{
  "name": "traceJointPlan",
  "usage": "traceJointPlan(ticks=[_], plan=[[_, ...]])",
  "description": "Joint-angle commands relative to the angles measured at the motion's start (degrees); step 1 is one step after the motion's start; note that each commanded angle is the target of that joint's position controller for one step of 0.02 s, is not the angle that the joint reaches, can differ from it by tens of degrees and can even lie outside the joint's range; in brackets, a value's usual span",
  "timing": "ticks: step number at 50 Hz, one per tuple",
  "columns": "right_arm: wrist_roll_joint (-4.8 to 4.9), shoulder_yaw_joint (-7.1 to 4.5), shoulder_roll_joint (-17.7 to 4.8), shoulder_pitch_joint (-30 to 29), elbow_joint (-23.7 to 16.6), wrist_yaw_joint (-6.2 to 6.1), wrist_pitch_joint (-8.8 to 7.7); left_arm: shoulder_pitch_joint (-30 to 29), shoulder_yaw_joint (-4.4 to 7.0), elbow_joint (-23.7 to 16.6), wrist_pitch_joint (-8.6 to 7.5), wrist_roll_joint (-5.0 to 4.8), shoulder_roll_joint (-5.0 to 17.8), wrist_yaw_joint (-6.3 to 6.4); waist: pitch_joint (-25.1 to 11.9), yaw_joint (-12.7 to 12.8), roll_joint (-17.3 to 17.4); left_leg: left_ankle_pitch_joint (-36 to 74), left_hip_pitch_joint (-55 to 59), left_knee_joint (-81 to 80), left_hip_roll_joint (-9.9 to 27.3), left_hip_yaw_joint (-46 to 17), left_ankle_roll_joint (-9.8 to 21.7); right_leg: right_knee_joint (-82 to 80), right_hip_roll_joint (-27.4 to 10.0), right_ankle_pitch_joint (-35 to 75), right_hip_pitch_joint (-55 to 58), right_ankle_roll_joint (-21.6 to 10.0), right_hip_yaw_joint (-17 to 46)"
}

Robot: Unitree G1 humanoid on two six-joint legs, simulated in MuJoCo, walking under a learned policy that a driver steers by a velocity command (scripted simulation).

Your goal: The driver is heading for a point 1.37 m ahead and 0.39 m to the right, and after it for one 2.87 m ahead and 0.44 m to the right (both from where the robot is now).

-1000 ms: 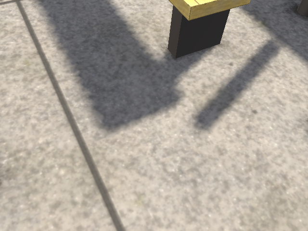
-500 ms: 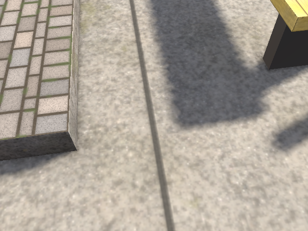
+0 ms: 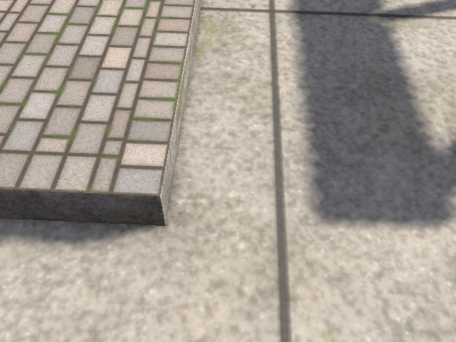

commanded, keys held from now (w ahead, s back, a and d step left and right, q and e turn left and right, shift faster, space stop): no key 0.40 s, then w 0.60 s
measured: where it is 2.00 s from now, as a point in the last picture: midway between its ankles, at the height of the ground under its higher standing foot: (252, 337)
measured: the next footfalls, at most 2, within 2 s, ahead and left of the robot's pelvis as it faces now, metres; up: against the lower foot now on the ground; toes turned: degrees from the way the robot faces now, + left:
right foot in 0.04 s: +0.04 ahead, -0.15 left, +0.00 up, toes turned +1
right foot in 1.08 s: +0.44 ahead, -0.14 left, +0.00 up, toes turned -1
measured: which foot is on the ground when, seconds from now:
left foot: down 0.00-1.00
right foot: up 0.00-0.02, down 0.04-0.64, up 0.66-1.00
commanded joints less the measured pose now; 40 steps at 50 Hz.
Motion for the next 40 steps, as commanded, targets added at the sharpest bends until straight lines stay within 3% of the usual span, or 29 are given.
traceJointPlan(ticks=[1, 2, 3, 4, 5, 9, 19, 21, 23, 25, 26, 27, 29, 31, 32, 33, 34, 35, 36, 37, 38, 40], plan=[[0.51, -1.47, -6.5, 0.0, -1.9, 0.16, -0.72, 0.9, 0.63, -3.2, -1.64, 0.74, 4.1, -0.52, -4.4, 1.3, 6.2, 12.1, 1.0, -5.6, 12.5, -12.5, 6.5, -15.8, 0.0, 13.0, 9.6, -1.8, -0.4], [-0.35, -1.01, -5.2, 1.8, -1.5, 0.2, -1.24, 2.0, 0.87, -3.4, -1.93, 1.51, 6.4, -0.4, -6.2, 0.4, 2.6, 7.5, -1.0, -3.2, 9.9, -10.6, 3.3, -15.8, -4.4, 23.5, 14.9, -3.3, 4.2], [-1.17, -1.29, -5.6, 5.3, -1.2, 0.64, -1.84, 1.2, 1.63, -3.5, -1.92, 1.45, 10.3, -0.24, -6.4, -3.3, -5.1, 0.7, -2.9, -0.7, 4.9, -5.8, 0.8, -12.8, -8.3, 29.7, 15.7, -6.3, 6.9], [-1.39, -1.05, -4.6, 4.6, -1.1, 0.58, -1.88, -0.9, 1.01, -3.0, -1.92, 0.9, 7.3, -0.56, -7.0, -3.5, -9.4, -1.8, 1.8, -1.3, 3.6, -2.5, -1.4, -14.1, -8.4, 19.4, 9.4, -8.9, 7.9], [-1.33, -1.36, -6.1, 2.0, -0.9, 0.46, -1.64, -2.7, 0.3, -3.8, -2.13, 0.84, 4.8, -0.89, -4.9, -2.2, -7.4, 0.1, 2.9, -1.3, 3.9, -2.6, -2.1, -14.7, -6.1, 13.0, 7.2, -7.9, 6.6], [-0.54, -1.69, -5.6, 0.4, -1.2, 0.03, -0.32, -0.4, -0.03, -3.1, -3.36, 0.95, 5.1, -0.75, -3.2, -0.5, -3.3, 6.7, 2.7, -0.9, 4.6, -4.0, -0.6, -13.0, -3.1, 11.0, 6.3, -5.0, 3.3], [-0.24, -2.03, -4.5, 2.8, 0.7, -0.62, -0.64, 0.0, -0.89, -2.5, -2.89, 0.63, 3.7, -0.4, -2.7, 0.1, 1.2, 10.1, 3.2, -0.8, 5.0, -4.3, -1.6, -11.3, -1.6, 12.3, 7.4, -5.4, 2.2], [-0.23, -2.02, -4.2, 3.9, 1.4, -0.85, -0.52, 0.8, -1.02, -1.8, -2.82, 0.67, 3.4, -0.49, -3.8, 0.1, 0.9, 5.7, 4.0, -0.6, 4.4, -3.5, -1.6, -11.8, -1.0, 7.1, 7.6, -5.5, 1.8], [0.25, -2.32, -4.6, 4.8, 1.6, -1.02, -0.47, 1.8, -0.49, -1.2, -2.5, 0.04, 5.0, -0.49, -1.2, 0.4, -1.3, -11.7, -0.1, 2.1, 1.8, -0.7, -0.8, -13.7, -1.2, -10.8, 5.8, -7.9, 3.8], [0.97, -2.16, -3.7, 3.8, 0.4, -0.86, -1.75, 4.3, -0.16, -0.7, -2.86, -0.62, 6.3, -0.26, 4.1, 1.3, -5.9, -17.3, -8.4, 8.0, 1.1, 2.0, -0.6, -20.3, -7.4, -25.4, 5.4, -12.8, 14.1], [1.64, -2.07, -2.9, 3.1, -0.2, -0.63, -2.79, 5.6, 0.22, -0.2, -3.23, -0.73, 7.6, -0.18, 5.7, 1.3, -8.7, -14.3, -11.4, 12.3, 1.3, 4.5, -0.8, -24.1, -12.5, -29.0, 6.4, -15.7, 21.1], [2.07, -2.05, -3.0, 1.6, -0.8, -0.42, -3.78, 6.2, 0.51, 0.0, -3.51, -0.84, 8.4, -0.1, 7.8, 1.6, -9.1, -12.8, -12.8, 13.5, 2.9, 4.1, -0.4, -25.9, -15.5, -28.3, 5.3, -17.7, 25.8], [1.98, -2.21, -3.0, 2.6, -0.5, 0.3, -5.15, 4.7, 0.62, -0.3, -3.85, -0.97, 8.5, -0.22, 7.1, 0.4, -9.0, -13.0, -9.6, 10.5, 4.5, 3.8, 1.0, -25.2, -15.3, -21.4, 4.6, -17.1, 23.5], [1.72, -2.87, -3.4, 10.5, 2.9, 0.95, -5.74, -0.3, 0.18, -1.6, -3.54, -1.54, 7.0, -0.78, 3.8, -4.0, -7.8, -4.9, 8.6, -0.3, 3.1, 4.9, 2.0, -20.5, -9.1, -13.0, -3.6, -12.7, 13.2], [1.32, -3.91, -6.2, 15.6, 4.5, 0.86, -5.8, -2.3, -0.69, -2.7, -3.85, -1.27, 4.1, -0.85, 2.0, -5.9, -2.7, -5.5, 15.3, -3.7, 6.8, -2.5, 3.2, -10.8, -4.3, -6.3, -8.3, -9.4, 6.6], [1.09, -5.54, -12.0, 21.3, 5.3, 1.03, -6.1, -3.7, -1.36, -4.9, -4.99, -1.08, 1.5, -0.75, 0.0, -6.7, 12.9, -10.8, 23.0, -12.3, 17.2, -23.0, 8.9, 9.3, 4.1, -2.8, -17.7, -4.8, -3.1], [0.8, -5.21, -11.7, 22.9, 4.9, 1.44, -6.54, -4.4, -0.56, -5.9, -6.04, -1.39, 4.6, -0.56, -0.1, -7.3, 15.9, -7.1, 25.5, -16.9, 24.9, -37.3, 15.1, 21.8, 4.5, -12.9, -26.1, -4.3, 1.3], [0.56, -4.09, -8.5, 20.2, 4.3, 1.28, -6.87, -2.3, 0.16, -5.1, -6.48, -2.26, 6.2, -0.92, 1.8, -4.8, 10.0, -4.2, 26.0, -15.3, 25.1, -33.3, 15.1, 28.4, 1.5, -11.8, -30.2, -5.5, 3.7], [0.45, -3.67, -7.0, 18.6, 3.6, 1.15, -6.98, -1.1, -0.08, -4.2, -6.72, -2.43, 5.3, -1.37, 1.5, -3.8, 6.4, -2.3, 26.3, -15.0, 22.9, -27.3, 13.3, 29.9, -0.4, -7.0, -31.6, -6.8, 3.5], [0.55, -3.49, -6.9, 17.2, 3.6, 1.13, -6.78, -1.6, -0.11, -4.0, -6.89, -1.95, 4.7, -1.72, 2.1, -3.2, 3.8, 0.5, 25.7, -16.1, 21.5, -22.7, 11.7, 28.4, -2.0, -2.4, -32.6, -7.3, 2.8], [0.47, -2.94, -5.9, 16.4, 3.6, 1.1, -6.48, -2.7, 0.07, -4.0, -6.85, -1.35, 4.6, -2.12, 2.4, -2.9, 3.5, 6.6, 24.6, -17.0, 20.0, -18.6, 10.2, 26.3, -3.4, 0.9, -31.6, -7.3, 2.3], [0.6, -2.4, -4.7, 17.3, 4.2, 0.9, -5.79, -3.1, -0.37, -4.1, -6.52, -1.16, 2.7, -3.18, 1.8, -2.6, 5.2, 15.2, 22.3, -18.5, 17.3, -11.8, 8.9, 22.4, -3.6, 5.0, -28.7, -6.1, -0.1]])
